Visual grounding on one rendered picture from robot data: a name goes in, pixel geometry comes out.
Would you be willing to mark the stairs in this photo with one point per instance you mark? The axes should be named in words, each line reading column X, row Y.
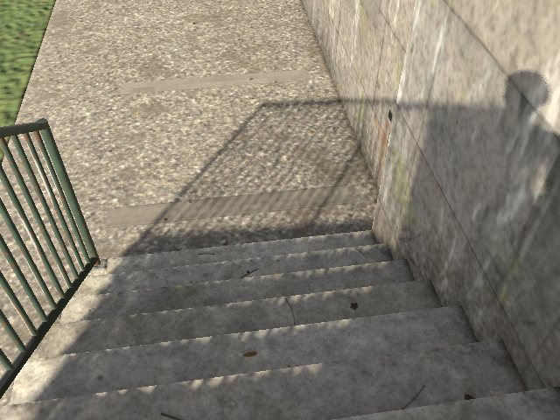
column 325, row 327

